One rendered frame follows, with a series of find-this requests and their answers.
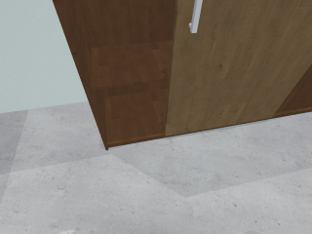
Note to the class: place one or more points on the handle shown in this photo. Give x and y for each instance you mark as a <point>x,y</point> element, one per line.
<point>195,16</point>

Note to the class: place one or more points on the wardrobe door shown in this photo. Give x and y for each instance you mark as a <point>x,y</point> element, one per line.
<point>241,64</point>
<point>301,94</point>

